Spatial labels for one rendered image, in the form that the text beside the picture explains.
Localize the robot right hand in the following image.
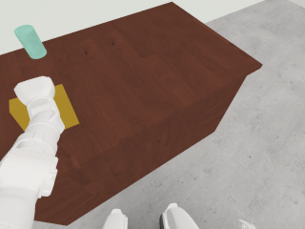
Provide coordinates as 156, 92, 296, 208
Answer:
237, 219, 256, 229

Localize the right robot shin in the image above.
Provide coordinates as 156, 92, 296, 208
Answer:
166, 203, 178, 211

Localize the table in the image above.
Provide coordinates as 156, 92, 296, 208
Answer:
0, 2, 262, 226

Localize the sponge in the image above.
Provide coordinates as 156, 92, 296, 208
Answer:
9, 84, 79, 132

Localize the robot left upper arm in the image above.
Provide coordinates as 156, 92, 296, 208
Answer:
0, 148, 58, 229

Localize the left robot forearm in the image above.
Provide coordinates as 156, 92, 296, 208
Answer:
0, 95, 65, 175

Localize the robot left thigh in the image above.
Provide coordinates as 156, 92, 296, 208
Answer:
102, 213, 128, 229

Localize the robot left hand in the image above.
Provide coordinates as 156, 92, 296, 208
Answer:
14, 75, 55, 106

